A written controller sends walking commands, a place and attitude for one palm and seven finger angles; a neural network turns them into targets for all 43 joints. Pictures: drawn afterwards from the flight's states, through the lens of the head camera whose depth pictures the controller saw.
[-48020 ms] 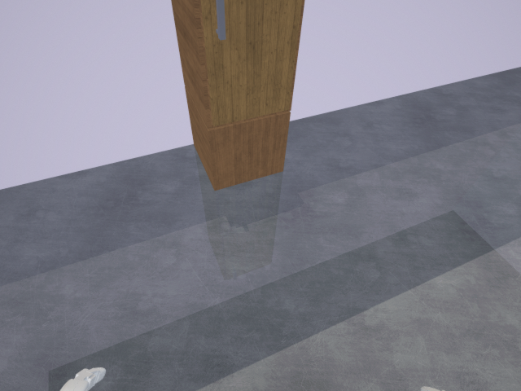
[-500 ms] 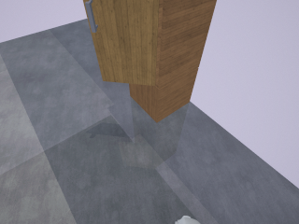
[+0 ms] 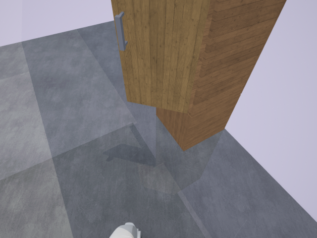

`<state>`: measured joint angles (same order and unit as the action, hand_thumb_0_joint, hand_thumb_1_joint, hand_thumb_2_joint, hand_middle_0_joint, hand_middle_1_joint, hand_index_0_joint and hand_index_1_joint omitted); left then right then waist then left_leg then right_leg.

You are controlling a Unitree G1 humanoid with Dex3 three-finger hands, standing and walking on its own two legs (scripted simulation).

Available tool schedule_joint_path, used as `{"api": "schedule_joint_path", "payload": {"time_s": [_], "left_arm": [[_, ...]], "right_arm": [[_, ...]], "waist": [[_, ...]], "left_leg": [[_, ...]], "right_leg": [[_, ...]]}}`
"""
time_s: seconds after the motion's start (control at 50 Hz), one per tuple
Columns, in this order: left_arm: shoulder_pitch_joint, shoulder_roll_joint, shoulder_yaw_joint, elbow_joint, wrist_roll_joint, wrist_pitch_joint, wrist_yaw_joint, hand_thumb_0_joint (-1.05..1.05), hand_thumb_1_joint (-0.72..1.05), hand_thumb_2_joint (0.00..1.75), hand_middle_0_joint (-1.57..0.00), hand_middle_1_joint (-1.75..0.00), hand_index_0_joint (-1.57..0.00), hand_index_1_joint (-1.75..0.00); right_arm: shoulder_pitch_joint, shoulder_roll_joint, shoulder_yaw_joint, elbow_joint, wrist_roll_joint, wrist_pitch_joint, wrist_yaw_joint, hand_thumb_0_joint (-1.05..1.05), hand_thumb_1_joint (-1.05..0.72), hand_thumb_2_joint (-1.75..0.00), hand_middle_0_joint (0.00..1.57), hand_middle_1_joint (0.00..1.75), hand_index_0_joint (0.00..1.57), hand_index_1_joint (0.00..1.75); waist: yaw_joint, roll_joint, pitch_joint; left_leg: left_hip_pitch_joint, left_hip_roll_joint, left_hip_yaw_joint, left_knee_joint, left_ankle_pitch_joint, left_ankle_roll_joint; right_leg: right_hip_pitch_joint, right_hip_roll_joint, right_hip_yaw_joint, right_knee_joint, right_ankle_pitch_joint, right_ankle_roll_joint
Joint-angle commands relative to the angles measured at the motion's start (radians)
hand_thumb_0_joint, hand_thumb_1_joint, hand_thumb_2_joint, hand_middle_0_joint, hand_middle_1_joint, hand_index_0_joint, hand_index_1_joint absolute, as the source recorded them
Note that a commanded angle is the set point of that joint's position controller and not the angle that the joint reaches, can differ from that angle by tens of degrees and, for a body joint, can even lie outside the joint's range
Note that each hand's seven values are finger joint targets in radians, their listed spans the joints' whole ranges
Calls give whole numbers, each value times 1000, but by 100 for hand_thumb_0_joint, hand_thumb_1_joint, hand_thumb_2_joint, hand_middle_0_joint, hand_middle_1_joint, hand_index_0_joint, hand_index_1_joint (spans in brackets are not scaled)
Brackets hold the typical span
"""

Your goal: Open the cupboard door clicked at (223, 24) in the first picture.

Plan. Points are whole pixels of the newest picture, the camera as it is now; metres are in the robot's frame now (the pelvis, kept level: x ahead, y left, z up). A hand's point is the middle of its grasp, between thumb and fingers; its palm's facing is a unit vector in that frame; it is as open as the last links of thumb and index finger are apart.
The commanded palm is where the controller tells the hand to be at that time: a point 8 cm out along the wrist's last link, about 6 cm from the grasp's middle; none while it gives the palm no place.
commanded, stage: take the last steps up to it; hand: left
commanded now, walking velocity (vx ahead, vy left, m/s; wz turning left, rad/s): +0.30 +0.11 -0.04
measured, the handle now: (122, 31) +0.81 +0.24 +0.09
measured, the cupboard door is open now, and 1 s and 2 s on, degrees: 45 45 45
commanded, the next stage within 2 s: come to a stop and stand still in 0.40 s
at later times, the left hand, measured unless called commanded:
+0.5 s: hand (97, 178) +0.30 +0.25 -0.16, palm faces -0.05 -0.98 -0.18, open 7.4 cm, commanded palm none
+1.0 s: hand (82, 181) +0.29 +0.30 -0.19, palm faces +0.02 -0.98 -0.21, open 7.3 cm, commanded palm none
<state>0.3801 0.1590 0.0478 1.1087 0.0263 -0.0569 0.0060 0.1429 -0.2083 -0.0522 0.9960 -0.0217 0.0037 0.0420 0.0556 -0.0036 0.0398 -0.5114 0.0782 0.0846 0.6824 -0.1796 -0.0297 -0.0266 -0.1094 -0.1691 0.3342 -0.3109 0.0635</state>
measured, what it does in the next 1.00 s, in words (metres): walks ahead: left foot, then right foot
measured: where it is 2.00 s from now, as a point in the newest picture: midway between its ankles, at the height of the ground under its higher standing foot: outside the picture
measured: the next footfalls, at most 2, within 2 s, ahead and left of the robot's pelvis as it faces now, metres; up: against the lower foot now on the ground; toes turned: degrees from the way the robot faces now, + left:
left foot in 0.06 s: +0.16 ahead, +0.14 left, +0.00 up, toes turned +7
right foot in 0.58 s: +0.29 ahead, -0.05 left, +0.00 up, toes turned -9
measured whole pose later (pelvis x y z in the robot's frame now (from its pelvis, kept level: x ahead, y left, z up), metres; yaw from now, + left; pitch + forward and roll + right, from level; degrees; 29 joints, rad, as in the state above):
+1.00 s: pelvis +0.23 +0.10 -0.01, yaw -3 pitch +0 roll -1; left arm 0.19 0.23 0.07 1.02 0.01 0.07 0.03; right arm 0.20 -0.16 -0.03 1.00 -0.03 0.02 -0.04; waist 0.01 -0.05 0.04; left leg -0.31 0.02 0.07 0.58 -0.27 0.03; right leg -0.40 -0.02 0.00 0.91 -0.46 0.00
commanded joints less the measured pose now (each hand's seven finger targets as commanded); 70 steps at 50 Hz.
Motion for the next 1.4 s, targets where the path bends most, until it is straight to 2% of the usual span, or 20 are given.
{"api": "schedule_joint_path", "payload": {"time_s": [0.0,0.02,0.04,0.06,0.1,0.2,0.46,0.52,0.56,0.58,0.6,0.64,0.82,0.86,0.88,0.96,1.12,1.2,1.26,1.38], "left_arm": [[-21,186,41,-51,0,-12,2,0,90,90,-20,-30,-20,-30],[-13,155,34,-60,-2,-9,-3,0,90,90,-20,-30,-20,-30],[39,93,23,-78,-14,-2,-10,0,90,90,-20,-30,-20,-30],[-20,81,9,-117,-10,-1,-7,0,90,90,-20,-30,-20,-30],[-111,82,17,-125,-9,1,-6,0,90,90,-20,-30,-20,-30],[-29,55,19,-84,-3,34,-16,0,90,90,-20,-30,-20,-30],[-273,55,-4,-174,-3,40,-12,0,90,90,-20,-30,-20,-30],[-194,62,-8,-151,-6,33,-4,0,90,90,-20,-30,-20,-30],[-3,159,12,-93,-10,18,19,0,90,90,-20,-30,-20,-30],[25,221,16,-78,-17,16,27,0,90,90,-20,-30,-20,-30],[-23,220,10,-90,-18,20,35,0,90,90,-20,-30,-20,-30],[-133,181,11,-128,-11,33,48,0,90,90,-20,-30,-20,-30],[-225,167,37,-154,-13,67,31,0,90,90,-20,-30,-20,-30],[-174,72,19,-170,-25,87,26,0,90,90,-20,-30,-20,-30],[-181,87,23,-176,-25,97,27,0,90,90,-20,-30,-20,-30],[-142,102,29,-134,-5,105,11,0,90,90,-20,-30,-20,-30],[-136,109,15,-140,-12,96,-2,0,90,90,-20,-30,-20,-30],[-31,113,15,-102,-12,80,2,0,90,90,-20,-30,-20,-30],[-103,205,16,-108,-8,62,12,0,90,90,-20,-30,-20,-30],[-93,130,-14,-67,-21,44,23,0,90,90,-20,-30,-20,-30]], "right_arm": [[107,-53,-7,-33,-6,-43,-1,0,-90,-90,20,30,20,30],[257,-127,-24,7,-13,-49,-14,0,-90,-90,20,30,20,30],[380,-247,-55,30,-25,-56,-31,0,-90,-90,20,30,20,30],[425,-278,-56,33,-13,-45,-50,0,-90,-90,20,30,20,30],[262,-190,-32,-8,-7,-49,-58,0,-90,-90,20,30,20,30],[175,-80,7,-12,-3,-83,-69,0,-90,-90,20,30,20,30],[325,-54,27,88,-14,-73,-77,0,-90,-90,20,30,20,30],[317,-49,37,103,-6,-65,-86,0,-90,-90,20,30,20,30],[291,-37,34,78,19,-57,-89,0,-90,-90,20,30,20,30],[310,-40,31,72,30,-41,-87,0,-90,-90,20,30,20,30],[289,-17,26,71,37,-24,-89,0,-90,-90,20,30,20,30],[237,10,25,68,30,8,-87,0,-90,-90,20,30,20,30],[274,-1,-4,65,11,30,-69,0,-90,-90,20,30,20,30],[235,-110,-23,20,-6,11,-73,0,-90,-90,20,30,20,30],[176,-148,-28,-13,-14,13,-81,0,-90,-90,20,30,20,30],[58,-104,-2,-46,-15,-4,-94,0,-90,-90,20,30,20,30],[142,-184,-33,-8,-10,1,-92,0,-90,-90,20,30,20,30],[101,-163,-32,-6,5,3,-86,0,-90,-90,20,30,20,30],[73,-41,0,-17,12,15,-67,0,-90,-90,20,30,20,30],[137,-70,5,66,8,-2,-69,0,-90,-90,20,30,20,30]], "waist": [[-96,-114,-6],[-155,26,-97],[-179,308,-215],[-194,343,-221],[-138,158,-90],[-40,88,-32],[-83,75,11],[-38,33,-16],[21,-75,-150],[2,-100,-200],[-13,-91,-174],[-32,-99,-118],[-100,-103,-109],[-75,250,-91],[-81,249,-55],[-40,159,41],[-105,166,-118],[-56,115,-113],[-81,-168,-15],[-81,-85,-30]], "left_leg": [[325,-70,51,-183,-12,38],[530,-20,4,-206,-49,59],[714,237,-368,-283,-90,150],[713,314,-500,-388,-90,214],[486,295,-394,-429,-79,224],[334,204,-170,-499,112,183],[489,177,-66,-393,584,167],[426,143,-37,-245,710,112],[184,18,7,-14,394,16],[146,-60,12,136,-211,-20],[158,-48,-41,207,-453,-19],[150,-38,-79,238,-435,-5],[350,-42,-32,-197,20,-12],[278,252,-374,-385,180,138],[166,309,-422,-438,96,220],[137,214,-298,-443,-38,181],[429,244,-273,-372,229,188],[314,146,-188,-297,162,115],[239,-33,-44,-163,-156,6],[345,26,-93,-237,140,23]], "right_leg": [[-174,-183,64,82,360,-128],[-260,-128,17,310,283,-105],[-485,31,-46,632,-178,-55],[-599,62,72,866,-308,-71],[-655,-11,146,1012,-156,-92],[-564,-27,161,882,15,-70],[-459,45,88,393,61,-105],[-223,80,84,208,175,-109],[148,-109,332,187,943,-194],[171,-298,425,155,1217,-327],[67,-353,418,117,1213,-388],[-55,-269,337,84,1064,-336],[-249,-113,199,170,480,-158],[-363,67,95,399,-145,-49],[-338,91,162,564,-260,-57],[-399,74,218,673,-147,-65],[-348,82,154,416,-188,-56],[-137,84,143,50,65,-71],[-247,-157,363,-119,45,-192],[-214,-16,228,0,225,-103]]}}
